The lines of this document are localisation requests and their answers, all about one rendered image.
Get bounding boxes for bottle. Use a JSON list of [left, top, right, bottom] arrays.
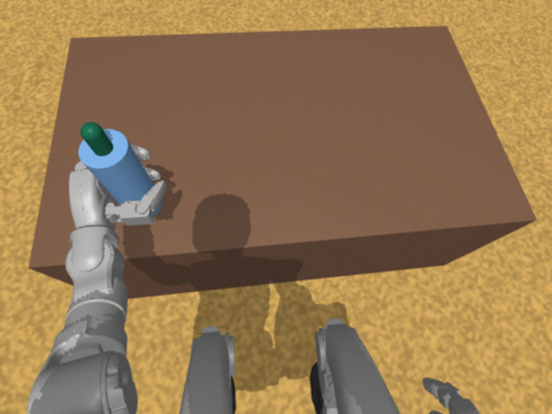
[[78, 122, 162, 216]]

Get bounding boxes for right robot hand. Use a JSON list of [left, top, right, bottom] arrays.
[[423, 378, 480, 414]]

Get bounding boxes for left robot hand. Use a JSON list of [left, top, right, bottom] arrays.
[[69, 144, 166, 231]]

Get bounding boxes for left robot arm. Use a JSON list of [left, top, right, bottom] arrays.
[[27, 225, 138, 414]]

